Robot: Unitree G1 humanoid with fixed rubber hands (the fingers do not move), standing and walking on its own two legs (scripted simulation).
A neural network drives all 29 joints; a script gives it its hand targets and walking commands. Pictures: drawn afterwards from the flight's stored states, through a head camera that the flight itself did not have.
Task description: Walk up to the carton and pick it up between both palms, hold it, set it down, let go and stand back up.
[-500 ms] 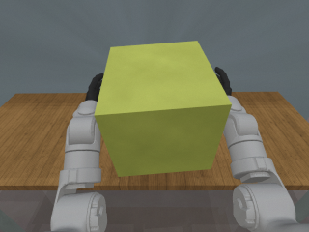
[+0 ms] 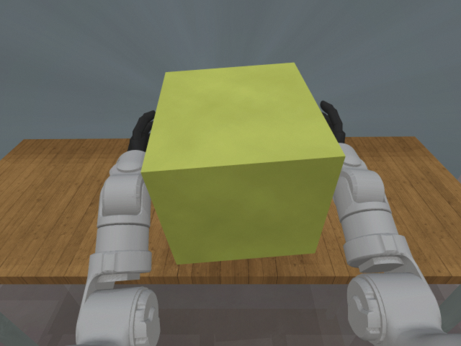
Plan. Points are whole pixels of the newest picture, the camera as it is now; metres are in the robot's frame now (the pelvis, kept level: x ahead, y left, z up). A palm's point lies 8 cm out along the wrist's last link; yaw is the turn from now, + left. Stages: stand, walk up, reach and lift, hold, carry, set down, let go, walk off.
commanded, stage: hold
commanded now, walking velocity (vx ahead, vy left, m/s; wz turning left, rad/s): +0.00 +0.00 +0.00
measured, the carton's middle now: (237, 159) +0.36 +0.00 +0.20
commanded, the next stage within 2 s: none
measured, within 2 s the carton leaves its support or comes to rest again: neither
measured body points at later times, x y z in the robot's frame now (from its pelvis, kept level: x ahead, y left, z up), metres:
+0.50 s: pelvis +0.00 +0.00 +0.00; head -0.06 +0.01 +0.45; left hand +0.38 +0.17 +0.21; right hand +0.38 -0.16 +0.21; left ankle +0.05 +0.14 -0.74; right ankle +0.04 -0.13 -0.74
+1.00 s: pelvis +0.00 +0.00 +0.00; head -0.06 +0.01 +0.45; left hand +0.38 +0.17 +0.21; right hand +0.38 -0.16 +0.21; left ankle +0.05 +0.14 -0.74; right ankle +0.04 -0.13 -0.74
